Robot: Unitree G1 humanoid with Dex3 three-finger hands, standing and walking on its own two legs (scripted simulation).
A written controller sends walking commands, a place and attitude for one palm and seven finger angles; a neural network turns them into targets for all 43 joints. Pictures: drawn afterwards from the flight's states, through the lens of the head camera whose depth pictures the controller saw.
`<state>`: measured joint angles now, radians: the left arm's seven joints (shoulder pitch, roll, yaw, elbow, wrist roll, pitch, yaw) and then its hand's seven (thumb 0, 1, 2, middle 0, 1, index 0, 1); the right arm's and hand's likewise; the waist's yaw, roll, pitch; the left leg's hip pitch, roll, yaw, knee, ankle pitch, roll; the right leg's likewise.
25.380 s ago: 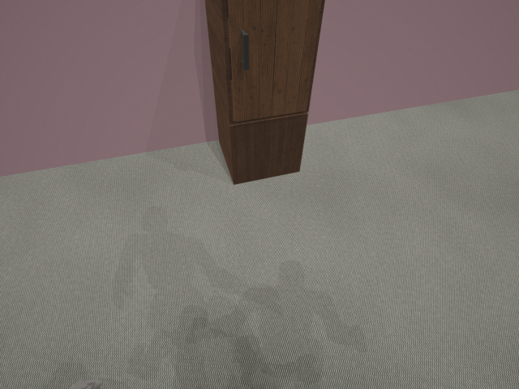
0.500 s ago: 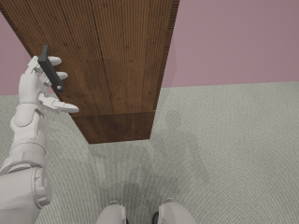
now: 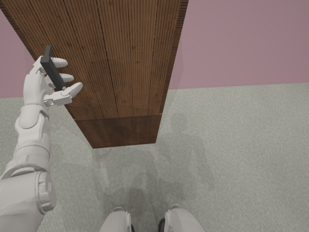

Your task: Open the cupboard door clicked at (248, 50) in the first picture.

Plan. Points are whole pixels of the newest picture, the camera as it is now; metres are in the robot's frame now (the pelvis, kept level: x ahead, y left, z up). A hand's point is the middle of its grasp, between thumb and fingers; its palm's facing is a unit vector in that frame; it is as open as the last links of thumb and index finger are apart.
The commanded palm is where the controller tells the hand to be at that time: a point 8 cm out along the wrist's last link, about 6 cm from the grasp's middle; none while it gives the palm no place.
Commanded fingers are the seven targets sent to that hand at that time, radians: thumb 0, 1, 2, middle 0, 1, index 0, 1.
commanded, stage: close the thumb around the handle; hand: left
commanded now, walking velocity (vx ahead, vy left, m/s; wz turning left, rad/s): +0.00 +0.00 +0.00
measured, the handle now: (56, 72) +0.51 +0.24 +0.05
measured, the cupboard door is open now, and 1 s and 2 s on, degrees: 0 31 48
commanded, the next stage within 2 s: pull the door open along its arc in 0.26 s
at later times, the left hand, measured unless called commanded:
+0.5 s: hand (64, 89) +0.46 +0.22 +0.05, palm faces +0.08 -1.00 -0.02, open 5.5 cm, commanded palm +0.41 +0.26 +0.06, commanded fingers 0.00 0.90 0.90 -0.40 -1.35 -0.40 -1.35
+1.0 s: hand (92, 139) +0.32 +0.13 +0.06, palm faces +0.40 -0.91 +0.06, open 5.9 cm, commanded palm +0.24 +0.19 +0.06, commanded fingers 0.00 0.90 0.90 -0.40 -1.35 -0.40 -1.35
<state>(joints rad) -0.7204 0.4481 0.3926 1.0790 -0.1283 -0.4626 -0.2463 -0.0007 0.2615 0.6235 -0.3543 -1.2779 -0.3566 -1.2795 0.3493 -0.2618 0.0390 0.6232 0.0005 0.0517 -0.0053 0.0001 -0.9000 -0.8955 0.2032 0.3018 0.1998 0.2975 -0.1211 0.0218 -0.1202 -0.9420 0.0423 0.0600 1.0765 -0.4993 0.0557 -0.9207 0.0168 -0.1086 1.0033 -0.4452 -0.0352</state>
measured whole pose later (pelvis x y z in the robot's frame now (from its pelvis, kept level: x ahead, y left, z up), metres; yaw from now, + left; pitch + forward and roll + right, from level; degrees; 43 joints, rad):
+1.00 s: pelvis +0.02 +0.00 +0.01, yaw +1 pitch +16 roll -1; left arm 0.11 -0.04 -0.03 0.13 -0.03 -0.34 0.39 0.03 0.72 0.75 -0.33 -1.31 -0.37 -1.30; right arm 0.20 -0.19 0.01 0.51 -0.04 0.03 0.07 0.00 -0.90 -0.90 0.20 0.30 0.20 0.30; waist 0.00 0.01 -0.15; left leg -0.76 0.02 0.08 0.99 -0.51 0.05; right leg -0.76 0.00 -0.08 0.96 -0.48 -0.03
